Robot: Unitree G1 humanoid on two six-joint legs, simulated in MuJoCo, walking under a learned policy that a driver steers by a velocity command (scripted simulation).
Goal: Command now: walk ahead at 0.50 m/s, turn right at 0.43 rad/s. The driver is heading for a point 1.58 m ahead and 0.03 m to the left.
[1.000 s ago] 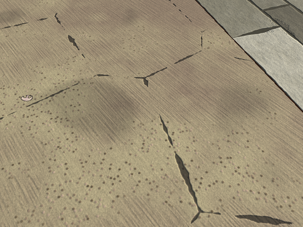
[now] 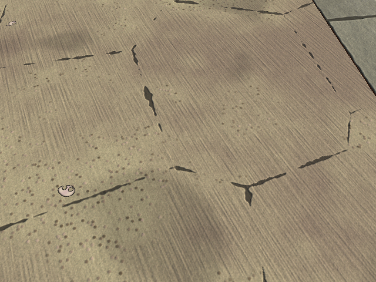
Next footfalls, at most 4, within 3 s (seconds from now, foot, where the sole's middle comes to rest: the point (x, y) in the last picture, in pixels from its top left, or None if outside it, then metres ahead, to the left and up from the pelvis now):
0.28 left None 0.34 0.13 -0.78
0.76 right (253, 259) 0.56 -0.17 -0.78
1.30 left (186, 187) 0.85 0.08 -0.78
1.82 right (217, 124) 1.20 -0.06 -0.78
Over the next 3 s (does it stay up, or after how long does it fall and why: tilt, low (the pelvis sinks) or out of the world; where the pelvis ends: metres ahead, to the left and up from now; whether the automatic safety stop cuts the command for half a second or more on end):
stays up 1.50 0.03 -0.01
